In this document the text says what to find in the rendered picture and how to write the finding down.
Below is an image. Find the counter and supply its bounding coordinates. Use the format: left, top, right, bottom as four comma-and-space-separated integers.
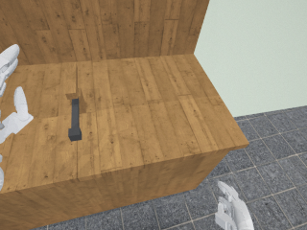
0, 0, 249, 230

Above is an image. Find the tap lever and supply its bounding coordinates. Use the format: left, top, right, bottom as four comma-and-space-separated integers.
68, 97, 83, 142

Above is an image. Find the right robot hand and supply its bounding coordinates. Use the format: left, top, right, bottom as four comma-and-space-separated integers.
215, 181, 254, 230

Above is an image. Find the left robot hand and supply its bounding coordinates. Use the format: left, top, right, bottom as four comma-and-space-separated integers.
0, 44, 34, 144

